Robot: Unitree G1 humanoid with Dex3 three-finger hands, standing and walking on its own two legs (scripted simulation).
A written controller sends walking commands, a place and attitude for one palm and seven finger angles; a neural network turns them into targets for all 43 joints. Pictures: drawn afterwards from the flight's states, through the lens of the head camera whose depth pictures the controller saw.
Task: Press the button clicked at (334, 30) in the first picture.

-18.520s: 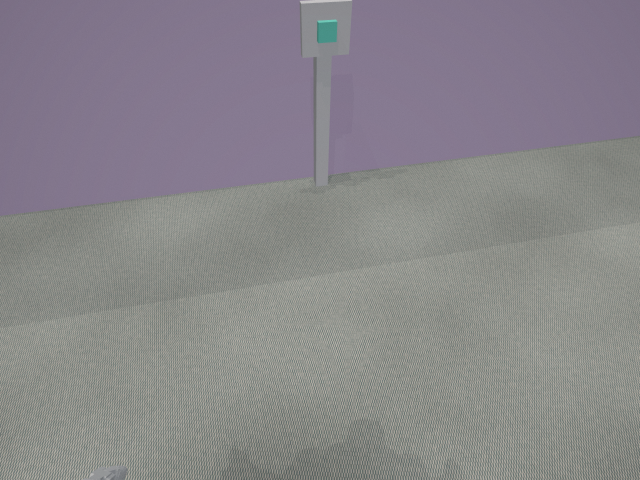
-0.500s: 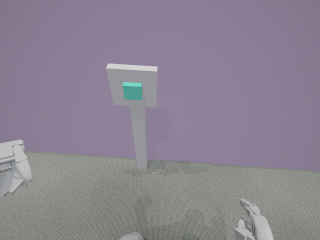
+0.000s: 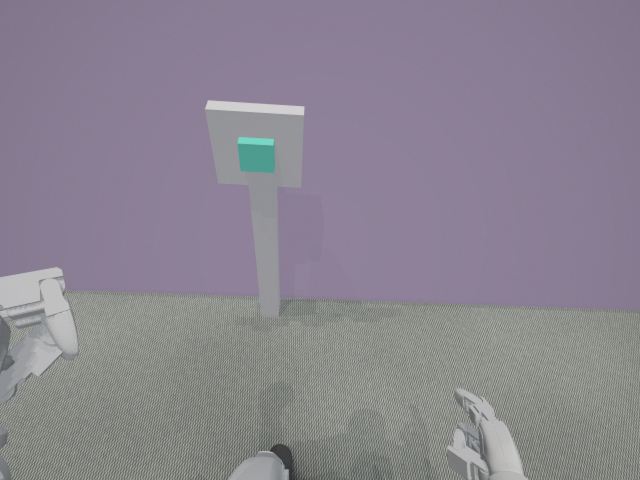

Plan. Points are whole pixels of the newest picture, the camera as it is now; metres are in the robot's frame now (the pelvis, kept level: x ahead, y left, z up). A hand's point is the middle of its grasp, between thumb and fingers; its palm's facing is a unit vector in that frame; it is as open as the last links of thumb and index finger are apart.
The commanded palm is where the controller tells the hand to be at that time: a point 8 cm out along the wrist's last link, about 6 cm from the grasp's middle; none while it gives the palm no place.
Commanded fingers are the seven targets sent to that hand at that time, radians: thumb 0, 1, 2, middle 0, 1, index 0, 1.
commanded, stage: step back with the hand held close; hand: left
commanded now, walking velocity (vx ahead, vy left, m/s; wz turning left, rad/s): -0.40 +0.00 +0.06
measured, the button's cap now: (257, 154) +0.68 +0.19 -0.02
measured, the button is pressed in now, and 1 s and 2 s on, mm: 0 0 0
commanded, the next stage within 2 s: stop stepping back and stand still in 0.04 s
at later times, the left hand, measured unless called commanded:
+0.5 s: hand out of the picture +0.11 +0.27 +0.18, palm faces +0.44 -0.83 -0.36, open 3.1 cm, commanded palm +0.03 +0.30 +0.19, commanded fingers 0.00 0.90 0.90 -1.30 -1.50 -1.30 -1.50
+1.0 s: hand out of the picture +0.09 +0.27 +0.18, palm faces +0.42 -0.79 -0.44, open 3.1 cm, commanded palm +0.02 +0.31 +0.19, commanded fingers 0.00 0.90 0.90 -1.30 -1.50 -1.30 -1.50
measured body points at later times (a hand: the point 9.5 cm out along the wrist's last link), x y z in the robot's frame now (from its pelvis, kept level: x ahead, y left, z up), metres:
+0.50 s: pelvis -0.09 +0.02 +0.01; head -0.10 +0.05 +0.46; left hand +0.08 +0.32 +0.20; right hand +0.05 -0.21 -0.06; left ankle +0.00 +0.11 -0.72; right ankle -0.11 -0.10 -0.70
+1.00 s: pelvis -0.10 +0.03 +0.01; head -0.10 +0.03 +0.46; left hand +0.06 +0.31 +0.20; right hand +0.06 -0.22 -0.07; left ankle -0.08 +0.15 -0.72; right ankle -0.13 -0.07 -0.72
